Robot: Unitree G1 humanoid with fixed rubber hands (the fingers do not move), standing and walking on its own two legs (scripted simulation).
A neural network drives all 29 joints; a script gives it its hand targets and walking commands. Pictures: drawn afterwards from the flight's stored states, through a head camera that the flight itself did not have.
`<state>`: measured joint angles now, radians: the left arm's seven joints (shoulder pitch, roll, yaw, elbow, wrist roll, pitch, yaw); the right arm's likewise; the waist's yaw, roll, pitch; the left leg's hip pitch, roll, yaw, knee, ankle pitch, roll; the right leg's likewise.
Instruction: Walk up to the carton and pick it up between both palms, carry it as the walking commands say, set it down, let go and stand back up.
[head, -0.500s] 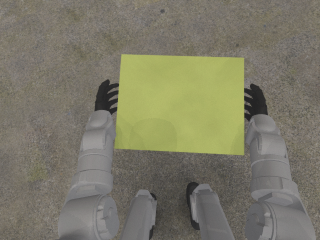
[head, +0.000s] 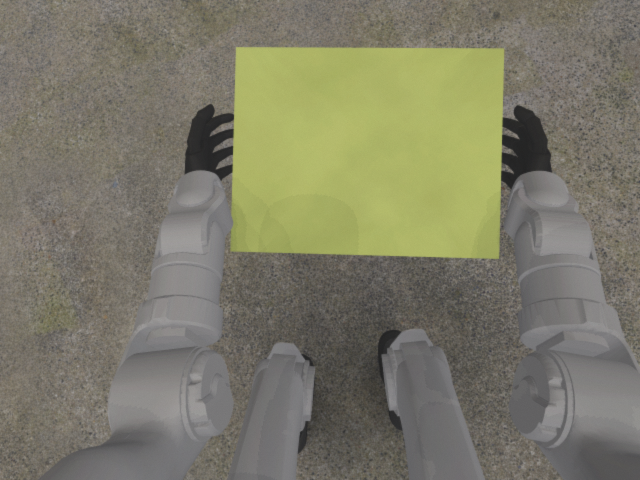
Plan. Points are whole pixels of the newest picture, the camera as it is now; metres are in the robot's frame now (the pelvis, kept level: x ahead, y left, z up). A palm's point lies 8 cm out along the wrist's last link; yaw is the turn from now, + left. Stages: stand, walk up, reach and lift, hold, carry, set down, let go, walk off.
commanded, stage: set down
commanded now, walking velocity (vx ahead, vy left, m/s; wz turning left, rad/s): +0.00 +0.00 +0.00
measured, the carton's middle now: (360, 167) +0.51 -0.06 -0.17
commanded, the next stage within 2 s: none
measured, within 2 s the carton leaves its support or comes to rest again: neither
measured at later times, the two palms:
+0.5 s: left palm (233, 177) +0.51 +0.12 -0.18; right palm (501, 181) +0.47 -0.25 -0.20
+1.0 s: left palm (255, 187) +0.54 +0.12 -0.30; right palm (475, 187) +0.50 -0.26 -0.31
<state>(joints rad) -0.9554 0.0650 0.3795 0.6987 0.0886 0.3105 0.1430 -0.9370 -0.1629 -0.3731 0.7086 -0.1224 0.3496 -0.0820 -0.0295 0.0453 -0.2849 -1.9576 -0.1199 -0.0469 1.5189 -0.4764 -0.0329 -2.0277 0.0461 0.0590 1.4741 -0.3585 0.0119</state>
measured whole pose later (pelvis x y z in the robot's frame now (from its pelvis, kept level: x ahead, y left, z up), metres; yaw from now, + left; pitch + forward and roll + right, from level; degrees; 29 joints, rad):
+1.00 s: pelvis -0.04 +0.00 -0.12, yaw +1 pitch +36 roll +3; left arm -1.49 0.27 0.29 0.66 -0.05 0.31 0.22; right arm -1.48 -0.40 -0.28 0.72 0.03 0.34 -0.13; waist -0.08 0.03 0.56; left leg -2.07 -0.16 -0.02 1.99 -0.56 -0.06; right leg -2.15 0.05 0.05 1.95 -0.43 0.02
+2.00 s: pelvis -0.03 -0.01 -0.19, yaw +3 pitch +33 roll +1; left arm -1.49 0.32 0.17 1.05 -0.14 0.23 0.12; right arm -1.50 -0.49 -0.10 1.16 0.18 0.22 -0.01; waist -0.08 0.06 0.46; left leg -2.20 -0.12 0.01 2.24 -0.61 -0.03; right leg -2.26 -0.03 -0.01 2.20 -0.51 -0.04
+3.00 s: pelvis -0.02 -0.01 -0.20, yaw +3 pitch +31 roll +1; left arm -1.52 0.37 0.15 1.10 -0.17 0.17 0.07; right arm -1.52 -0.49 -0.11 1.19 0.20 0.15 0.04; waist -0.09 0.06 0.52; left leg -2.22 -0.08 0.03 2.30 -0.63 -0.01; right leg -2.27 -0.07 -0.02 2.26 -0.54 -0.06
